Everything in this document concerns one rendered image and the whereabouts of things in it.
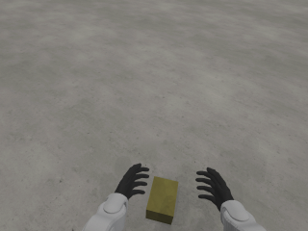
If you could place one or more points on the robot left hand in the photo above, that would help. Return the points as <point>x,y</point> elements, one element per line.
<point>128,183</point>

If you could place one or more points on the robot right forearm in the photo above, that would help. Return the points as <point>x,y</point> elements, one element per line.
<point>235,217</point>

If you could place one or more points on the robot right hand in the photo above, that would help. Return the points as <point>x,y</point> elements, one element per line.
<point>219,190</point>

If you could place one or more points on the robot left forearm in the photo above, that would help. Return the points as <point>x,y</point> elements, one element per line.
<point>110,214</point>

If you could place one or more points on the carton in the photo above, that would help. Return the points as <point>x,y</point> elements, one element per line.
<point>162,199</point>

